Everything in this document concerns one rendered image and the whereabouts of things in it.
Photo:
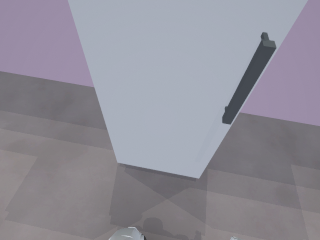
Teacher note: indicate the handle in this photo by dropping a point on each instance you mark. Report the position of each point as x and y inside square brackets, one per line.
[256, 66]

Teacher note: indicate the fridge door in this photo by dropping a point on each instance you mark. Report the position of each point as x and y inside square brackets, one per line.
[164, 71]

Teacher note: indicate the robot left thigh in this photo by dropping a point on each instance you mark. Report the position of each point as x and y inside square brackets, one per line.
[127, 234]

